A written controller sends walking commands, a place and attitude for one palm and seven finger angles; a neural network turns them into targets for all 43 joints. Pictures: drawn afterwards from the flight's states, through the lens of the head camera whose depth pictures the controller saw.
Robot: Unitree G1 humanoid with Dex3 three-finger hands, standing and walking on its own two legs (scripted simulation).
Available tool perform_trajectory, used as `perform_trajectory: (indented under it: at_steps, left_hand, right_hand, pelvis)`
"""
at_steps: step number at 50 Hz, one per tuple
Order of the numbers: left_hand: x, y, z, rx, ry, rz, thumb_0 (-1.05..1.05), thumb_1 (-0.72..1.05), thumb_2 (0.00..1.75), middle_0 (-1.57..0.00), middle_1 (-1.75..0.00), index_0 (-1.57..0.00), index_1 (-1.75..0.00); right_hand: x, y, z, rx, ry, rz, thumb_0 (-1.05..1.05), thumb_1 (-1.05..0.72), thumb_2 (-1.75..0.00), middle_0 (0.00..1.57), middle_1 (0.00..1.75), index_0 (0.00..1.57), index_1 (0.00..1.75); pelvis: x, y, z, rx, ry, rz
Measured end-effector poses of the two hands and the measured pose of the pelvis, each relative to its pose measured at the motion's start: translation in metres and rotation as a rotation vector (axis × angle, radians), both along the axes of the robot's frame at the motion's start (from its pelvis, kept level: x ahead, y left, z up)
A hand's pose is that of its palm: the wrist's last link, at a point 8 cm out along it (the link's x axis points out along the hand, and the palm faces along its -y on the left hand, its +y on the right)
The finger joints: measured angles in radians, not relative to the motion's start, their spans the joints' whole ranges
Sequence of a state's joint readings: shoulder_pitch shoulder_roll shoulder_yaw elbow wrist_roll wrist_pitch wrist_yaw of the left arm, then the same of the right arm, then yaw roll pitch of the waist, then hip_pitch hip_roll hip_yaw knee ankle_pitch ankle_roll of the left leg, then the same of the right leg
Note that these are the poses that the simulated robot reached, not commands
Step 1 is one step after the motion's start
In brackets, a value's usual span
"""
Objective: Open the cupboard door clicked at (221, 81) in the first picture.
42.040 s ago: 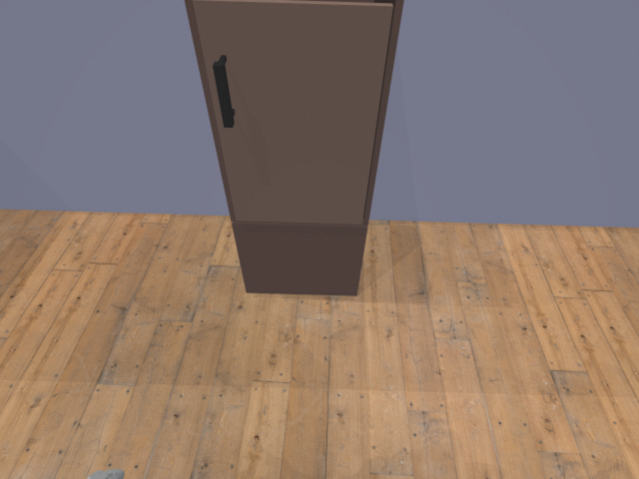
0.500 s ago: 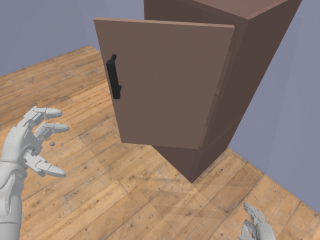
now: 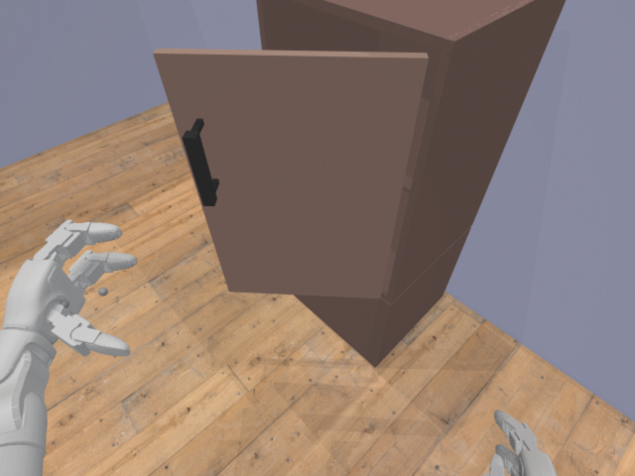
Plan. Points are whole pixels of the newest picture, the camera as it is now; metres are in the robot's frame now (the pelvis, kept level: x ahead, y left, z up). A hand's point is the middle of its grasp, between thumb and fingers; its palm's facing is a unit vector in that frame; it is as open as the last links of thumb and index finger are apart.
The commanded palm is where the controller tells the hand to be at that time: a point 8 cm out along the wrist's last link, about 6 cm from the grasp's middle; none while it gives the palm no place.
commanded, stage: move the hooked fingers beside the handle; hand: left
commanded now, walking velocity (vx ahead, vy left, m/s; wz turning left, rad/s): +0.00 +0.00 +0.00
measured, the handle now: (204, 163) +0.57 +0.23 +0.09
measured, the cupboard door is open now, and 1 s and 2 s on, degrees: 42 42 42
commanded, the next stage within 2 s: none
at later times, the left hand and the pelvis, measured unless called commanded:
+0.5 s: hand (123, 249) +0.35 +0.27 +0.11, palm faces +0.02 -1.00 +0.00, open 14.0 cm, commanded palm +0.32 +0.33 +0.10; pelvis +0.00 +0.00 +0.00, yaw -1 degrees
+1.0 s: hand (139, 217) +0.42 +0.28 +0.10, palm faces +0.02 -1.00 +0.01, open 14.0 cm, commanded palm +0.40 +0.33 +0.10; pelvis +0.00 +0.02 -0.01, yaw -1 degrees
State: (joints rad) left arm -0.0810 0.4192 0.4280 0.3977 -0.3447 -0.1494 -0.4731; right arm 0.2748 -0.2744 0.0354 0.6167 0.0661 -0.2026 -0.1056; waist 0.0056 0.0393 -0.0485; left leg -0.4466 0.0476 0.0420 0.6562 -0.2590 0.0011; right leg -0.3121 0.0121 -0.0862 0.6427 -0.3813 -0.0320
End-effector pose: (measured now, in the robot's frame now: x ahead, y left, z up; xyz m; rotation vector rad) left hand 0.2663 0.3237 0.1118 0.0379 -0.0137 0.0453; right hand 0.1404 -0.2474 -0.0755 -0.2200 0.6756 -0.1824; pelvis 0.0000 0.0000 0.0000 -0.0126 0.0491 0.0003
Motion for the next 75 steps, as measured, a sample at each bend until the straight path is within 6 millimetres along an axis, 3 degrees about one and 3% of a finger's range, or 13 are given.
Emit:
perform_trajectory:
  at_steps: [11, 24, 33, 53, 66, 75]
  left_hand:
    - [0.007, 0.0, -0.003, -0.017, 0.012, 0.019, -0.01, -0.5, 0.3, -0.3, -1.2, -0.3, -1.2]
    - [0.063, 0.003, -0.003, -0.033, 0.018, -0.022, -0.01, -0.5, 0.3, -0.3, -1.2, -0.3, -1.2]
    - [0.08, 0.012, -0.007, -0.039, 0.008, -0.018, -0.01, -0.49, 0.3, -0.3, -1.2, -0.3, -1.2]
    - [0.135, 0.009, -0.008, -0.046, 0.014, -0.022, -0.01, -0.5, 0.3, -0.3, -1.2, -0.3, -1.2]
    - [0.166, 0.02, -0.009, -0.054, 0.024, -0.02, -0.01, -0.5, 0.3, -0.3, -1.2, -0.3, -1.2]
    - [0.196, 0.015, -0.012, -0.053, 0.04, -0.034, -0.01, -0.5, 0.3, -0.3, -1.2, -0.3, -1.2]
  right_hand:
    - [0.005, -0.006, -0.002, -0.001, 0.003, 0.003, 0.01, -0.9, -0.9, 0.21, 0.3, 0.2, 0.3]
    - [-0.028, -0.016, -0.014, -0.033, 0.13, -0.057, 0.01, -0.9, -0.9, 0.21, 0.3, 0.2, 0.3]
    - [-0.053, -0.013, -0.018, -0.035, 0.221, -0.1, 0.01, -0.9, -0.9, 0.21, 0.3, 0.2, 0.3]
    - [-0.065, 0.004, -0.026, -0.04, 0.321, -0.106, 0.0, -0.9, -0.9, 0.21, 0.3, 0.2, 0.3]
    - [-0.108, -0.009, -0.033, -0.077, 0.477, -0.174, 0.0, -0.9, -0.9, 0.21, 0.3, 0.2, 0.3]
    - [-0.141, -0.014, -0.034, -0.095, 0.586, -0.228, 0.0, -0.9, -0.9, 0.21, 0.3, 0.2, 0.3]
  pelvis:
    - [-0.001, -0.006, -0.002, 0.004, 0.006, 0.003]
    - [-0.001, -0.001, -0.005, -0.001, 0.047, -0.008]
    - [0.004, 0.008, -0.005, -0.004, 0.072, -0.022]
    - [0.004, 0.022, -0.01, -0.018, 0.12, -0.019]
    - [0.002, 0.019, -0.017, -0.029, 0.172, -0.023]
    - [0.003, 0.019, -0.022, -0.034, 0.22, -0.028]
